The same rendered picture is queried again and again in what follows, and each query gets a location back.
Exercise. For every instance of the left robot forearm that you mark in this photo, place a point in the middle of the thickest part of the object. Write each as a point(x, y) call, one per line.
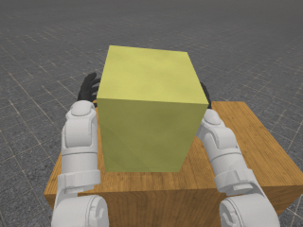
point(79, 150)

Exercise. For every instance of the robot right upper arm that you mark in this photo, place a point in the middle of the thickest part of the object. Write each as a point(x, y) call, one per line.
point(251, 210)

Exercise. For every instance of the right robot forearm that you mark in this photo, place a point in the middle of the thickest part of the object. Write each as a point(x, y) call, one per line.
point(232, 176)

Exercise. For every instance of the right robot hand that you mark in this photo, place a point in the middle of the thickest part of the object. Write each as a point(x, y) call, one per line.
point(207, 96)

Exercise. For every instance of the robot left upper arm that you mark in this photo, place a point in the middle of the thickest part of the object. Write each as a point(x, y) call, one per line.
point(82, 211)

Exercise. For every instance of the left robot hand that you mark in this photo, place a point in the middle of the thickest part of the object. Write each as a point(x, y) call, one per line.
point(86, 89)

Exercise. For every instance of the carton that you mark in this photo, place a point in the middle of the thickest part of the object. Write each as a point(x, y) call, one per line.
point(150, 106)

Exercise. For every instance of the pedestal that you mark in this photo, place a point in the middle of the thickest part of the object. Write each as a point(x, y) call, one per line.
point(190, 198)

